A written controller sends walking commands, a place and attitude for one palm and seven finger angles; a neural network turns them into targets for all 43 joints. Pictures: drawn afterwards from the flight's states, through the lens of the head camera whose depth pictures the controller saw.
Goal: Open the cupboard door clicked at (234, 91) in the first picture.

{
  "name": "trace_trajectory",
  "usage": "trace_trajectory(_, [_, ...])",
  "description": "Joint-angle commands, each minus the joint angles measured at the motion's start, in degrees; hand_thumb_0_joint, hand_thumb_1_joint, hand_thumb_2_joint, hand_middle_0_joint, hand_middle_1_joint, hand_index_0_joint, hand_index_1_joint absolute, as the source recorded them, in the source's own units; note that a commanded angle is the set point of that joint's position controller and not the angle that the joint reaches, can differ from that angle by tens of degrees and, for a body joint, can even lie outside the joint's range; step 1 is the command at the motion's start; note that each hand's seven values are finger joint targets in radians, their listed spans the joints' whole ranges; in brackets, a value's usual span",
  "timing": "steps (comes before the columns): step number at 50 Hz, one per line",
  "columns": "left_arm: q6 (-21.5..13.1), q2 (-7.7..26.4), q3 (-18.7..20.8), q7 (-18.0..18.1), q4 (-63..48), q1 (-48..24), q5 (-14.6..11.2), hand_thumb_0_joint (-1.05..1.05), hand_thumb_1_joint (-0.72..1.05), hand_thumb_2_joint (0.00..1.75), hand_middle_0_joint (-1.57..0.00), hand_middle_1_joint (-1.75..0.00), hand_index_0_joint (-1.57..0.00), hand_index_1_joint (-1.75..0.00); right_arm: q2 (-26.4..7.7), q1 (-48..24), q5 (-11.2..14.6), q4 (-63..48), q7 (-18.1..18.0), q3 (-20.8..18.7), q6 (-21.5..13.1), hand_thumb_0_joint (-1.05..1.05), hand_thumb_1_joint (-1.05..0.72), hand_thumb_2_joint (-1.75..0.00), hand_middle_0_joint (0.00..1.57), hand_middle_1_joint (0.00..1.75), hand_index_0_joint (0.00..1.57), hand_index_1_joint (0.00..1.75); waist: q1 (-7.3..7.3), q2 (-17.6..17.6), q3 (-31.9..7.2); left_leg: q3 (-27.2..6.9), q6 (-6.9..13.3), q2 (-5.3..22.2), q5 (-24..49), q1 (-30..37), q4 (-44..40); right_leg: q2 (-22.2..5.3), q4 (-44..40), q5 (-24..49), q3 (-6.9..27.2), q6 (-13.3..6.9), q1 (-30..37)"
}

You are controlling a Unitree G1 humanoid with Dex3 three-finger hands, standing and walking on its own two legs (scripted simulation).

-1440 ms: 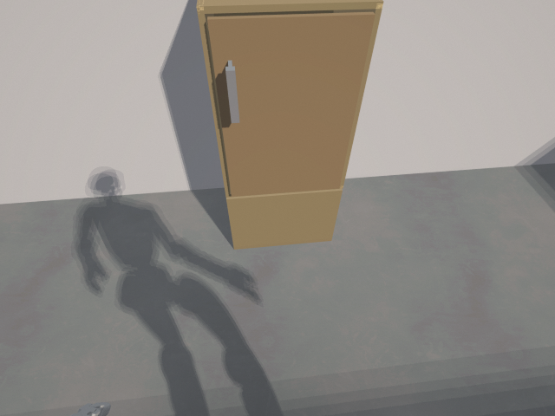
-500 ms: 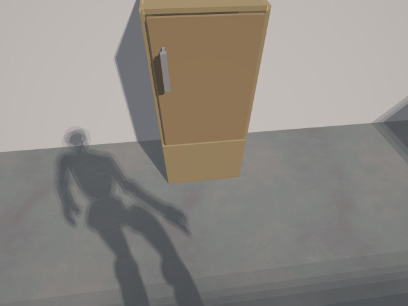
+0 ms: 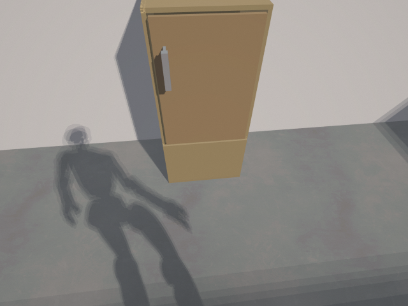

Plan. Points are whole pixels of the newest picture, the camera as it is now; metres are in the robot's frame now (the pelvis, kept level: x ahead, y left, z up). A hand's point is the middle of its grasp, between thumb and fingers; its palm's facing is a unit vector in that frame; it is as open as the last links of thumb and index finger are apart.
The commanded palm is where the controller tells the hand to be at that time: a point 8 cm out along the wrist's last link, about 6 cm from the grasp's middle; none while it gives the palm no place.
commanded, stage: look at it before walking up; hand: left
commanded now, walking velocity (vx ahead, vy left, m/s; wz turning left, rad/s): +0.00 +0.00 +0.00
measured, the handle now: (166, 68) +0.88 +0.19 +0.01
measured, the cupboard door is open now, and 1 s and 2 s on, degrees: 0 0 0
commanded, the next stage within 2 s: turn to face it in 0.10 s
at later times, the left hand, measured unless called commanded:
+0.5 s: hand out of the picture +0.07 +0.24 -0.16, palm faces +0.02 -0.94 -0.33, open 7.4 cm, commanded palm none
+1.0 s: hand out of the picture -0.05 +0.16 -0.19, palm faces +0.18 -0.96 -0.20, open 7.4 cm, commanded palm none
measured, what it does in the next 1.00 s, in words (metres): stands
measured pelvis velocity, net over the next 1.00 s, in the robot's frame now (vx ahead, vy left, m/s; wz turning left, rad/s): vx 0.03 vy -0.02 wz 0.12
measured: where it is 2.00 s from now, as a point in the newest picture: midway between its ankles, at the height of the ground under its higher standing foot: (215, 280)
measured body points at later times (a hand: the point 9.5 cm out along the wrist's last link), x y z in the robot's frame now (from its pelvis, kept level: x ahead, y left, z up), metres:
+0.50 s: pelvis +0.00 +0.00 +0.00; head +0.01 +0.00 +0.45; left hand +0.07 +0.29 -0.14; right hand +0.08 -0.28 -0.14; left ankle +0.00 +0.13 -0.75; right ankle +0.00 -0.11 -0.75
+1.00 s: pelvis +0.03 -0.02 -0.01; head +0.03 -0.02 +0.44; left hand -0.06 +0.21 -0.17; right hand +0.04 -0.25 -0.17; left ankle -0.01 +0.12 -0.72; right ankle +0.00 -0.11 -0.75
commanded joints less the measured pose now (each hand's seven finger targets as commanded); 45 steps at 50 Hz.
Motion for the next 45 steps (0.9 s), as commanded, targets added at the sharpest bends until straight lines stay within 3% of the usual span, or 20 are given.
trace_trajectory(1, [-1.45, 12.15, 2.68, 0.88, -3.88, -2.41, 0.05, 0.0, 0.9, 0.9, -0.2, -0.3, -0.2, -0.3, -11.55, -2.54, 0.06, -3.31, -0.55, -2.05, -1.67, 0.0, -0.9, -0.9, 0.2, 0.3, 0.2, 0.3, 0.07, -0.01, -4.21, -5.1, 2.27, 6.05, 8.45, 0.91, -2.58, -6.93, -3.78, 9.47, 6.16, -1.51, 0.21])
trace_trajectory(15, [-1.2, 12.04, 2.98, 1.07, -4.28, -2.03, 0.02, 0.0, 0.9, 0.9, -0.2, -0.3, -0.2, -0.3, -11.43, -2.62, 0.03, -3.77, -0.5, -2.16, -1.37, 0.0, -0.9, -0.9, 0.2, 0.3, 0.2, 0.3, 0.24, 0.23, -4.23, -5.72, 2.34, 5.84, 11.49, 0.3, -1.55, -7.41, -2.29, 11.37, 4.69, -1.18, 1.1])
trace_trajectory(23, [0.36, 6.98, 2.35, 1.73, -4.99, 0.81, 0.09, 0.0, 0.9, 0.9, -0.2, -0.3, -0.2, -0.3, -5.16, 0.52, -0.07, -4.49, -0.18, -1.38, 0.29, 0.0, -0.9, -0.9, 0.2, 0.3, 0.2, 0.3, 0.49, -0.85, -3.32, -6.2, 1.58, 4.7, 10.74, -4.55, 2.72, -8.45, 0.41, 8.39, 3.66, -0.28, -0.19])
trace_trajectory(27, [0.75, 6.11, 2.48, 2.08, -5.84, 1.99, 0.02, 0.0, 0.9, 0.9, -0.2, -0.3, -0.2, -0.3, -3.26, 2.35, -0.16, -5.05, -0.1, -1.48, 0.93, 0.0, -0.9, -0.9, 0.2, 0.3, 0.2, 0.3, 0.21, -3.02, -3.72, -5.48, 0.88, 3.26, 10.74, -5.82, 6.1, -10.37, 1.12, 8.85, 4.31, -1.14, -1.04])
trace_trajectory(29, [0.96, 5.69, 2.65, 2.19, -6.46, 2.15, 0.02, 0.0, 0.9, 0.9, -0.2, -0.3, -0.2, -0.3, -2.94, 3.07, -0.14, -5.48, -0.1, -1.74, 1.09, 0.0, -0.9, -0.9, 0.2, 0.3, 0.2, 0.3, 0.08, -1.64, -3.18, -6.13, 1.17, 3.33, 10.64, -6.41, 6.87, -10.3, 2.32, 7.27, 3.35, -1.26, -2.48])
trace_trajectory(33, [1.24, 3.63, 2.83, 2.24, -7.12, 3.07, 0.17, 0.0, 0.9, 0.9, -0.2, -0.3, -0.2, -0.3, -2.57, 3.69, -0.21, -6.16, -0.13, -2.1, 1.08, 0.0, -0.9, -0.9, 0.2, 0.3, 0.2, 0.3, 0.43, 1.33, -2.26, -10.19, 2.73, 4.69, 8.55, -9.43, 4.62, -7.54, 4.8, 0.38, 0.49, 0.15, -3.44])
trace_trajectory(34, [1.04, 2.16, 2.58, 2.09, -6.27, 4.45, 0.2, 0.0, 0.9, 0.9, -0.2, -0.3, -0.2, -0.3, -2.05, 4.2, -0.36, -5.63, -0.17, -1.88, 0.83, 0.0, -0.9, -0.9, 0.2, 0.3, 0.2, 0.3, 0.6, 1.65, -3.96, -11.26, 3.35, 5.16, 3.08, -8.43, 2.97, -6.51, 4.12, -5.97, -0.11, 0.61, -2.78])
trace_trajectory(36, [0.89, 0.58, 2.21, 1.51, -4.95, 5.93, 0.65, 0.0, 0.9, 0.9, -0.2, -0.3, -0.2, -0.3, -1.58, 5.57, -0.75, -4.67, -0.19, -2.06, 0.65, 0.0, -0.9, -0.9, 0.2, 0.3, 0.2, 0.3, 0.25, 2.76, -1.77, -13.55, 4.09, 5.35, -16.06, -10.44, -1.56, -4.82, 3.91, -16.96, -0.88, 0.71, -4.33])
trace_trajectory(38, [0.62, -0.74, 2.13, 0.99, -3.92, 7.66, 1.05, 0.0, 0.9, 0.9, -0.2, -0.3, -0.2, -0.3, -1.8, 7.1, -0.89, -3.96, -0.34, -2.57, 0.55, 0.0, -0.9, -0.9, 0.2, 0.3, 0.2, 0.3, 0.21, 4.56, 1.61, -17.05, 5.63, 6.84, -26.64, -12.78, -5.66, -2.9, 6.87, -17.98, -2.27, 0.49, -5.7])
trace_trajectory(40, [0.19, -2.71, 2.04, 0.6, -3.06, 9.5, 1.21, 0.0, 0.9, 0.9, -0.2, -0.3, -0.2, -0.3, -1.63, 8.53, -0.87, -3.4, -0.68, -2.98, 0.22, 0.0, -0.9, -0.9, 0.2, 0.3, 0.2, 0.3, 0.02, 6.54, 4.34, -19.94, 7.31, 8.47, -29.13, -13.46, -7.82, -1.43, 10.05, -14.71, -3.24, 0.26, -7.41])
trace_trajectory(42, [-0.22, -4.11, 2.19, 0.3, -2.53, 11.58, 1.2, 0.0, 0.9, 0.9, -0.2, -0.3, -0.2, -0.3, -1.4, 10.13, -0.72, -3.14, -1.04, -3.5, -0.18, 0.0, -0.9, -0.9, 0.2, 0.3, 0.2, 0.3, -0.15, 8.1, 4.6, -21.51, 8.73, 9.92, -27.93, -11.93, -7.85, -0.53, 11.49, -11.99, -3.77, 0.03, -8.41])
trace_trajectory(44, [-0.79, -4.49, 2.58, 0.02, -1.59, 14.78, 1.12, 0.0, 0.9, 0.9, -0.2, -0.3, -0.2, -0.3, -0.48, 10.15, -0.63, -3.2, -1.14, -3.81, -0.42, 0.0, -0.9, -0.9, 0.2, 0.3, 0.2, 0.3, 1.0, 7.09, 4.11, -18.52, 8.15, 8.8, -24.8, -14.26, -4.37, -1.13, 6.79, -11.01, -2.84, -0.35, -3.8])
trace_trajectory(45, [-1.14, -3.65, 2.97, 0.05, -0.61, 17.38, 1.16, 0.0, 0.9, 0.9, -0.2, -0.3, -0.2, -0.3, 0.65, 9.43, -0.64, -3.46, -1.1, -3.7, -0.55, 0.0, -0.9, -0.9, 0.2, 0.3, 0.2, 0.3, 2.29, 3.77, 4.12, -14.67, 6.76, 6.39, -23.0, -18.01, 0.68, -3.06, 3.05, -13.59, 0.09, -0.92, 0.26])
